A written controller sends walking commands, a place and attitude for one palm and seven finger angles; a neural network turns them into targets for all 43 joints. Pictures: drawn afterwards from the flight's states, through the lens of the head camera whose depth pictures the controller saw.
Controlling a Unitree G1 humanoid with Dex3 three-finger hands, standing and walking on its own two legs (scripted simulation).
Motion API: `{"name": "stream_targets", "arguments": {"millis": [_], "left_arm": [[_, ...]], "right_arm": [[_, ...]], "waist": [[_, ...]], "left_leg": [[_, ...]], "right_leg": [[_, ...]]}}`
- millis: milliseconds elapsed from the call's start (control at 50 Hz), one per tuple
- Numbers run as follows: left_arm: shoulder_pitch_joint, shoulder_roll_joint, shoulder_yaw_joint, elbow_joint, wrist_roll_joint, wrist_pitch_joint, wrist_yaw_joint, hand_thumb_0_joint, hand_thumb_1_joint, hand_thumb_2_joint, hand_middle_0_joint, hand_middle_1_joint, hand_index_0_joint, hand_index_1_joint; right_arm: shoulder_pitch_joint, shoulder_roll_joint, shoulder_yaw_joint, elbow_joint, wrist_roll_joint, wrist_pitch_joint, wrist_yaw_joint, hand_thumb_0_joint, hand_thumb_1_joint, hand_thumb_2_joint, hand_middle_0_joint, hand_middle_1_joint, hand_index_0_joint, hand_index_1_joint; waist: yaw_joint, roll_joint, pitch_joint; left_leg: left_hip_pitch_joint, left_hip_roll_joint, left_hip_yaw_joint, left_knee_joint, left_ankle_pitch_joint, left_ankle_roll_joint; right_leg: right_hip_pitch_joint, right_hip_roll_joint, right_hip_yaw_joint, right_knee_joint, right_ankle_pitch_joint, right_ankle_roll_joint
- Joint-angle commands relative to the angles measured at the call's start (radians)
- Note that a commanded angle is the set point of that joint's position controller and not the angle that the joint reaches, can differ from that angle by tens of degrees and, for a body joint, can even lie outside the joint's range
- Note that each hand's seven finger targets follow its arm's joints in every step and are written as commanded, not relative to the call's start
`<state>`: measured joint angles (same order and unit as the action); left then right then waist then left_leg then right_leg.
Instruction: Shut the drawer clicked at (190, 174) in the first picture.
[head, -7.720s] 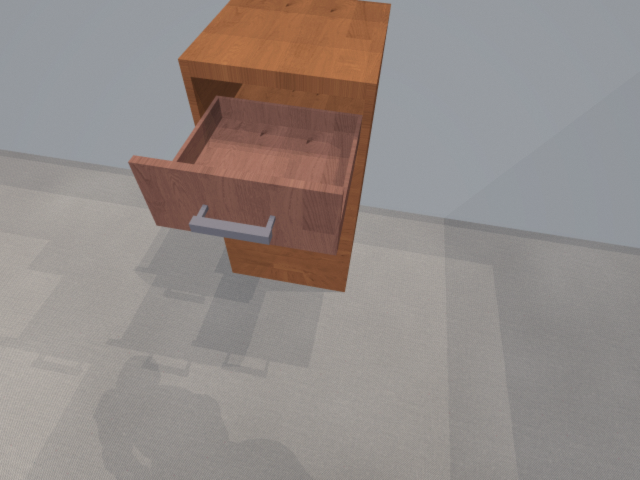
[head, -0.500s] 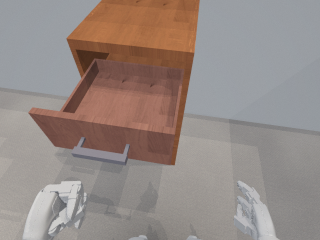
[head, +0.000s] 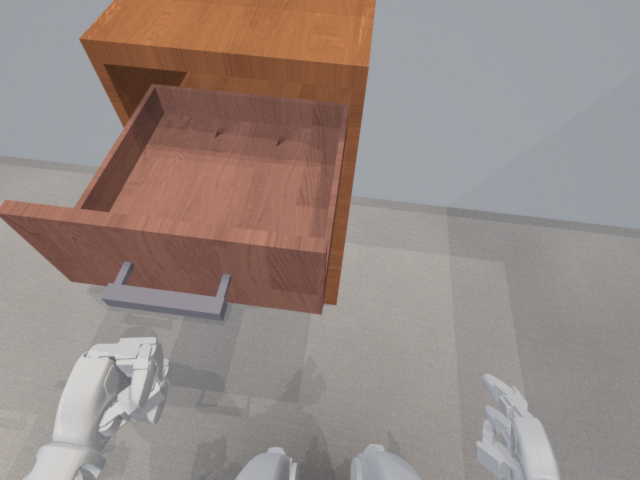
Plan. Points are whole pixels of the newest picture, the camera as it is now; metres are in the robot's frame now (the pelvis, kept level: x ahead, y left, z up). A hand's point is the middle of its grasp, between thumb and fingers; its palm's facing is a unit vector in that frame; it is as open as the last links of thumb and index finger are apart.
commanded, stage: bring the fist close to the handle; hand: left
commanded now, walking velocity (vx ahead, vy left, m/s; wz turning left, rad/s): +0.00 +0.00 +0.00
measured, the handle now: (170, 288) +0.35 +0.21 +0.01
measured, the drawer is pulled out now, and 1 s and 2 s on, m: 0.30 0.30 0.21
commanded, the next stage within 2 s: push the drawer shut in 0.72 s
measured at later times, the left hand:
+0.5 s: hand (172, 373) +0.24 +0.18 +0.01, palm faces -0.11 -0.99 -0.04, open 3.3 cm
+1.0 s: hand (185, 364) +0.25 +0.17 +0.00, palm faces -0.10 -0.99 -0.05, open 3.3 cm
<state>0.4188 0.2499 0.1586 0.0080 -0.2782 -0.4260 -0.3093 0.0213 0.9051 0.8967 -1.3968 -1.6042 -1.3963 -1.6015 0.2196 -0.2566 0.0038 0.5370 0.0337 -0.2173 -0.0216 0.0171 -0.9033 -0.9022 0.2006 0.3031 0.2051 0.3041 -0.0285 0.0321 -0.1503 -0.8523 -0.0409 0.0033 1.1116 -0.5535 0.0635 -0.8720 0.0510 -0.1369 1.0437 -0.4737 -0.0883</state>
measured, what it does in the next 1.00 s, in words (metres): stands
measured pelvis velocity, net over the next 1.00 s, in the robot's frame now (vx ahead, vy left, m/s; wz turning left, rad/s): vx -0.01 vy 0.02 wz -0.01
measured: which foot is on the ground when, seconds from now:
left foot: down 0.00-1.00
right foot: down 0.00-1.00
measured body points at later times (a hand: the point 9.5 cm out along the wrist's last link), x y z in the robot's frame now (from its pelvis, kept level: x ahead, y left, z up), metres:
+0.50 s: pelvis -0.01 +0.02 -0.03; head +0.08 +0.03 +0.41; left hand +0.24 +0.24 +0.02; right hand +0.17 -0.22 -0.11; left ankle -0.01 +0.08 -0.66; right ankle +0.02 -0.07 -0.66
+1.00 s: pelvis -0.01 +0.02 -0.03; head +0.08 +0.03 +0.41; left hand +0.25 +0.23 +0.00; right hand +0.17 -0.22 -0.12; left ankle -0.01 +0.08 -0.66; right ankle +0.02 -0.07 -0.66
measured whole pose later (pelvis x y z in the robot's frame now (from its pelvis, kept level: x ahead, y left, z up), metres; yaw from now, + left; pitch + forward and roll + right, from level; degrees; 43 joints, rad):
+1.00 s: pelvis -0.01 +0.02 -0.03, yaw +0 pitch +21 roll -3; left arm 0.21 0.24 0.06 0.07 -0.20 -0.40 -0.18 0.02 0.90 0.90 -1.40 -1.60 -1.40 -1.60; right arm 0.20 -0.26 0.03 0.48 0.02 -0.09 0.00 0.02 -0.90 -0.90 0.20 0.30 0.21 0.30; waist -0.02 0.04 -0.18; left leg -1.04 -0.06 0.02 1.27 -0.60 0.09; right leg -1.06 0.03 -0.14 1.19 -0.51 -0.07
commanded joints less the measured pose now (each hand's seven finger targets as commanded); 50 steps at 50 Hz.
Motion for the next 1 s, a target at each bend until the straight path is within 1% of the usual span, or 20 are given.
{"name": "stream_targets", "arguments": {"millis": [0, 40, 60, 100, 260, 300, 360, 380, 400, 420, 460, 480, 540, 640, 700, 780, 840, 900, 920, 980], "left_arm": [[-0.051, 0.123, 0.068, -0.190, -0.019, -0.089, 0.010, 0.000, 0.900, 0.900, -1.400, -1.600, -1.400, -1.600], [-0.090, 0.134, 0.077, -0.174, -0.018, -0.094, 0.019, 0.000, 0.900, 0.900, -1.400, -1.600, -1.400, -1.600], [-0.093, 0.141, 0.085, -0.173, -0.012, -0.098, 0.026, 0.000, 0.900, 0.900, -1.400, -1.600, -1.400, -1.600], [-0.063, 0.109, 0.056, -0.147, -0.007, -0.095, 0.028, 0.000, 0.900, 0.900, -1.400, -1.600, -1.400, -1.600], [-0.210, 0.105, 0.011, -0.116, 0.009, -0.084, 0.031, 0.000, 0.900, 0.900, -1.400, -1.600, -1.400, -1.600], [-0.207, 0.103, 0.019, -0.116, 0.008, -0.091, 0.038, 0.000, 0.900, 0.900, -1.400, -1.600, -1.400, -1.600], [-0.229, 0.134, 0.030, -0.174, 0.011, -0.095, 0.053, 0.000, 0.900, 0.900, -1.400, -1.600, -1.400, -1.600], [-0.207, 0.126, 0.025, -0.199, 0.014, -0.096, 0.059, 0.000, 0.900, 0.900, -1.400, -1.600, -1.400, -1.600], [-0.192, 0.106, 0.001, -0.212, 0.015, -0.089, 0.063, 0.000, 0.900, 0.900, -1.400, -1.600, -1.400, -1.600], [-0.163, 0.107, 0.004, -0.205, 0.016, -0.079, 0.067, 0.000, 0.900, 0.900, -1.400, -1.600, -1.400, -1.600], [-0.172, 0.106, 0.001, -0.181, 0.024, -0.061, 0.078, 0.000, 0.900, 0.900, -1.400, -1.600, -1.400, -1.600], [-0.158, 0.073, -0.031, -0.156, 0.029, -0.047, 0.078, 0.000, 0.900, 0.900, -1.400, -1.600, -1.400, -1.600], [-0.182, 0.055, -0.054, -0.135, 0.038, -0.029, 0.086, 0.000, 0.900, 0.900, -1.400, -1.600, -1.400, -1.600], [-0.209, 0.064, -0.070, -0.220, 0.050, -0.050, 0.112, 0.000, 0.900, 0.900, -1.400, -1.600, -1.400, -1.600], [-0.177, 0.092, -0.040, -0.244, 0.058, -0.068, 0.136, 0.000, 0.900, 0.900, -1.400, -1.600, -1.400, -1.600], [-0.163, 0.076, -0.044, -0.183, 0.071, -0.063, 0.151, 0.000, 0.900, 0.900, -1.400, -1.600, -1.400, -1.600], [-0.235, 0.055, -0.073, -0.150, 0.072, -0.048, 0.140, 0.000, 0.900, 0.900, -1.400, -1.600, -1.400, -1.600], [-0.306, 0.082, -0.055, -0.142, 0.069, -0.042, 0.129, 0.000, 0.900, 0.900, -1.400, -1.600, -1.400, -1.600], [-0.353, 0.082, -0.063, -0.161, 0.068, -0.044, 0.124, 0.000, 0.900, 0.900, -1.400, -1.600, -1.400, -1.600], [-0.392, 0.113, -0.029, -0.155, 0.059, -0.046, 0.122, 0.000, 0.900, 0.900, -1.400, -1.600, -1.400, -1.600]], "right_arm": [[-0.039, -0.116, -0.050, -0.148, 0.001, -0.053, -0.007, 0.000, -0.900, -0.900, 0.200, 0.300, 0.200, 0.300], [-0.038, -0.119, -0.048, -0.143, -0.001, -0.048, -0.007, 0.000, -0.900, -0.900, 0.200, 0.300, 0.200, 0.300], [-0.040, -0.119, -0.049, -0.139, -0.004, -0.044, -0.007, 0.000, -0.900, -0.900, 0.200, 0.300, 0.200, 0.300], [-0.043, -0.116, -0.049, -0.147, -0.003, -0.034, -0.002, 0.000, -0.900, -0.900, 0.200, 0.300, 0.200, 0.300], [-0.036, -0.137, -0.042, -0.154, -0.008, -0.007, -0.001, 0.000, -0.900, -0.900, 0.200, 0.300, 0.200, 0.300], [-0.033, -0.137, -0.043, -0.160, -0.009, -0.002, 0.002, 0.000, -0.900, -0.900, 0.200, 0.300, 0.200, 0.300], [-0.034, -0.141, -0.041, -0.170, -0.010, 0.007, 0.004, 0.000, -0.900, -0.900, 0.200, 0.300, 0.200, 0.300], [-0.030, -0.138, -0.041, -0.178, -0.009, 0.011, 0.007, 0.000, -0.900, -0.900, 0.200, 0.300, 0.200, 0.300], [-0.029, -0.135, -0.042, -0.183, -0.009, 0.014, 0.010, 0.000, -0.900, -0.900, 0.200, 0.300, 0.200, 0.300], [-0.026, -0.136, -0.043, -0.185, -0.007, 0.021, 0.012, 0.000, -0.900, -0.900, 0.200, 0.300, 0.200, 0.300], [-0.025, -0.141, -0.042, -0.181, -0.006, 0.034, 0.012, 0.000, -0.900, -0.900, 0.200, 0.300, 0.200, 0.300], [-0.026, -0.138, -0.041, -0.188, -0.005, 0.040, 0.014, 0.000, -0.900, -0.900, 0.200, 0.300, 0.200, 0.300], [-0.030, -0.147, -0.040, -0.197, -0.001, 0.053, 0.011, 0.000, -0.900, -0.900, 0.200, 0.300, 0.200, 0.300], [-0.025, -0.148, -0.041, -0.212, -0.006, 0.056, 0.009, 0.000, -0.900, -0.900, 0.200, 0.300, 0.200, 0.300], [-0.017, -0.144, -0.045, -0.211, -0.011, 0.065, 0.011, 0.000, -0.900, -0.900, 0.200, 0.300, 0.200, 0.300], [-0.018, -0.138, -0.039, -0.204, -0.012, 0.079, 0.015, 0.000, -0.900, -0.900, 0.200, 0.300, 0.200, 0.300], [-0.027, -0.142, -0.038, -0.204, -0.008, 0.086, 0.015, 0.000, -0.900, -0.900, 0.200, 0.300, 0.200, 0.300], [-0.024, -0.146, -0.037, -0.196, -0.006, 0.086, 0.007, 0.000, -0.900, -0.900, 0.200, 0.300, 0.200, 0.300], [-0.021, -0.146, -0.035, -0.193, -0.006, 0.084, 0.005, 0.000, -0.900, -0.900, 0.200, 0.300, 0.200, 0.300], [-0.014, -0.146, -0.033, -0.178, -0.008, 0.082, -0.002, 0.000, -0.900, -0.900, 0.200, 0.300, 0.200, 0.300]], "waist": [[0.001, -0.003, -0.263], [-0.002, -0.015, -0.263], [0.005, 0.010, -0.270], [0.011, 0.019, -0.273], [-0.015, 0.004, -0.277], [-0.004, 0.001, -0.303], [0.010, 0.050, -0.344], [0.023, 0.068, -0.367], [0.018, 0.074, -0.379], [0.023, 0.073, -0.375], [0.010, 0.040, -0.350], [0.000, 0.017, -0.320], [-0.011, -0.011, -0.260], [0.002, 0.044, -0.303], [0.012, 0.046, -0.333], [0.006, 0.027, -0.286], [-0.018, -0.012, -0.264], [-0.017, 0.014, -0.284], [-0.026, 0.026, -0.302], [-0.017, 0.035, -0.348]], "left_leg": [[0.015, 0.029, -0.058, -0.099, 0.333, -0.029], [-0.011, 0.029, -0.059, -0.086, 0.321, -0.030], [-0.010, 0.030, -0.061, -0.081, 0.332, -0.030], [-0.005, 0.029, -0.059, -0.082, 0.338, -0.033], [-0.036, 0.035, -0.083, -0.046, 0.301, -0.036], [-0.033, 0.034, -0.088, -0.044, 0.308, -0.042], [0.005, 0.037, -0.099, -0.055, 0.331, -0.052], [0.042, 0.039, -0.109, -0.069, 0.358, -0.061], [0.069, 0.042, -0.115, -0.072, 0.390, -0.067], [0.076, 0.044, -0.120, -0.077, 0.394, -0.072], [0.053, 0.046, -0.126, -0.076, 0.385, -0.070], [0.032, 0.046, -0.121, -0.076, 0.352, -0.065], [0.003, 0.048, -0.142, -0.092, 0.266, -0.069], [0.067, 0.055, -0.173, -0.106, 0.278, -0.088], [0.096, 0.060, -0.172, -0.098, 0.342, -0.098], [0.040, 0.052, -0.155, -0.084, 0.326, -0.090], [-0.012, 0.044, -0.140, -0.070, 0.242, -0.070], [-0.014, 0.041, -0.135, -0.068, 0.226, -0.065], [0.004, 0.040, -0.136, -0.064, 0.246, -0.064], [0.024, 0.039, -0.126, -0.059, 0.303, -0.062]], "right_leg": [[0.253, -0.053, 0.164, -0.108, 0.259, 0.062], [0.239, -0.053, 0.165, -0.095, 0.246, 0.062], [0.225, -0.048, 0.158, -0.078, 0.251, 0.057], [0.210, -0.049, 0.148, -0.067, 0.254, 0.056], [0.093, -0.039, 0.124, -0.013, 0.186, 0.052], [0.091, -0.038, 0.119, 0.002, 0.187, 0.052], [0.082, -0.036, 0.112, 0.015, 0.181, 0.046], [0.080, -0.036, 0.106, 0.019, 0.183, 0.044], [0.072, -0.036, 0.100, 0.021, 0.197, 0.046], [0.066, -0.035, 0.097, 0.019, 0.189, 0.047], [0.055, -0.032, 0.092, 0.019, 0.181, 0.048], [0.047, -0.032, 0.091, 0.013, 0.166, 0.052], [0.006, -0.031, 0.082, 0.009, 0.101, 0.052], [-0.023, -0.035, 0.083, 0.029, 0.089, 0.049], [-0.022, -0.031, 0.086, 0.039, 0.117, 0.048], [-0.018, -0.027, 0.085, 0.039, 0.118, 0.046], [-0.008, -0.029, 0.093, 0.018, 0.091, 0.050], [0.000, -0.029, 0.101, 0.013, 0.083, 0.048], [0.004, -0.030, 0.102, 0.012, 0.103, 0.049], [0.043, -0.028, 0.111, 0.009, 0.149, 0.047]]}}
